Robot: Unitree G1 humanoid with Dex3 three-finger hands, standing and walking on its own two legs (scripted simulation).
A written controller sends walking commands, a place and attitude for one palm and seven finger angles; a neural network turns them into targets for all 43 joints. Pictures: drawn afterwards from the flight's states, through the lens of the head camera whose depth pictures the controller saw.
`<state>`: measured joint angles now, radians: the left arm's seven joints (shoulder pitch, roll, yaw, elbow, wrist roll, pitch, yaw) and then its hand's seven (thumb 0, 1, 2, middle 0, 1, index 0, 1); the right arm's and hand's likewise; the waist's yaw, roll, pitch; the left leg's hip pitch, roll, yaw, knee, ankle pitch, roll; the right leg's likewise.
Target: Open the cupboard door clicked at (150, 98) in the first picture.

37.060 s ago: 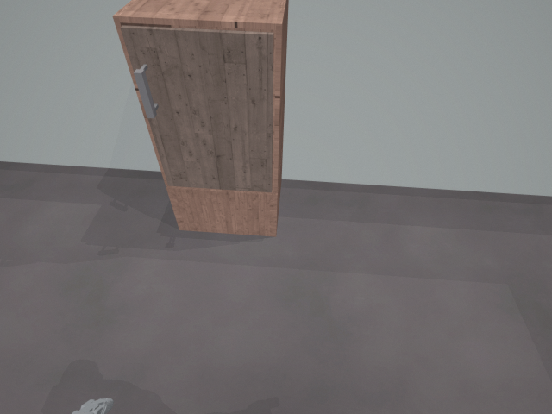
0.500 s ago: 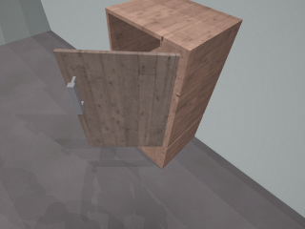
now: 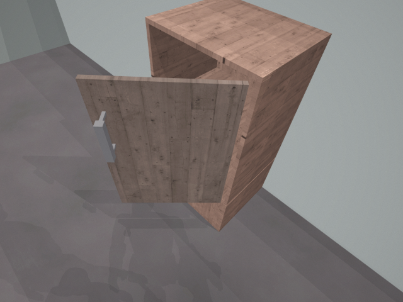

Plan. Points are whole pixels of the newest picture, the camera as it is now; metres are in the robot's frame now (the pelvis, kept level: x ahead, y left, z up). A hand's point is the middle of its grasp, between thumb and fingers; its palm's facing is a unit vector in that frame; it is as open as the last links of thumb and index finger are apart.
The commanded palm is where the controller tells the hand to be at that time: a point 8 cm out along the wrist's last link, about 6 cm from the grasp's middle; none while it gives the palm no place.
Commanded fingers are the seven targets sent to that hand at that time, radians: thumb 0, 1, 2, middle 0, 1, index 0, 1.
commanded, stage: come to a stop and stand still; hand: left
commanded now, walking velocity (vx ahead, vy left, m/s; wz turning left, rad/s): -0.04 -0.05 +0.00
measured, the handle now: (107, 137) +0.52 +0.30 -0.03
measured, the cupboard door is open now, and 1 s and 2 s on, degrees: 46 46 46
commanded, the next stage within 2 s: look again from close up in 1.38 s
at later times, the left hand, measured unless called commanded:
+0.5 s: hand out of the picture +0.01 +0.18 -0.17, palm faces +0.00 -0.97 -0.25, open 7.3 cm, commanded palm none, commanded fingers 0.00 0.90 0.90 -0.20 -0.30 -0.20 -0.30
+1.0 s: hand out of the picture +0.00 +0.13 -0.17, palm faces +0.00 -0.98 -0.20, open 7.3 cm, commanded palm none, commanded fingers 0.00 0.90 0.90 -0.20 -0.30 -0.20 -0.30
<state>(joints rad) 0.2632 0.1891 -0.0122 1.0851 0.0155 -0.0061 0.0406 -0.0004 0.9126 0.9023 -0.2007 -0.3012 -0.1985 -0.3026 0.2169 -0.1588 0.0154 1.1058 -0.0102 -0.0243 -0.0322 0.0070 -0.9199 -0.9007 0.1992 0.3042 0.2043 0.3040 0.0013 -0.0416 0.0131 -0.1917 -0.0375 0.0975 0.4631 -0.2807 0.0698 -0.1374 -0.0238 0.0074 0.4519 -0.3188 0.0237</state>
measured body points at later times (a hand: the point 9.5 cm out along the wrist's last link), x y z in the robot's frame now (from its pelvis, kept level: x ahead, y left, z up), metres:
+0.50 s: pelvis -0.01 -0.01 +0.00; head +0.00 -0.02 +0.45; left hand +0.01 +0.23 -0.15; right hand +0.02 -0.24 -0.17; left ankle -0.02 +0.07 -0.74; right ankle -0.05 -0.14 -0.74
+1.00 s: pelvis +0.00 -0.04 +0.00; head +0.02 -0.04 +0.45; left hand +0.00 +0.19 -0.16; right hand +0.01 -0.27 -0.16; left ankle -0.02 +0.07 -0.74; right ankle -0.05 -0.14 -0.74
